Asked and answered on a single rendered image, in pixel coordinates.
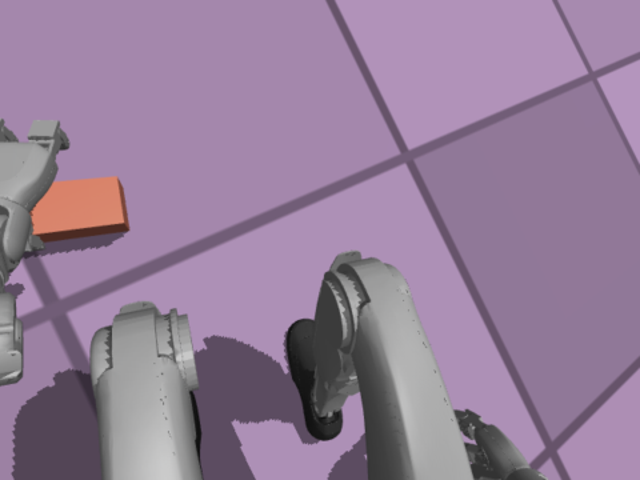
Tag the right robot hand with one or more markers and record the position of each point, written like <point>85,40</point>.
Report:
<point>494,457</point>

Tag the left robot hand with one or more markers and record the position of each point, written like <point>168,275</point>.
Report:
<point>27,170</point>

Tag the right robot foot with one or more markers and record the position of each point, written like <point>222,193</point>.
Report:
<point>302,367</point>

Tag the left robot arm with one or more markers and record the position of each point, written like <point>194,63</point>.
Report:
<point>15,222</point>

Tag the carton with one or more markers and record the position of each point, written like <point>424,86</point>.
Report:
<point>80,208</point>

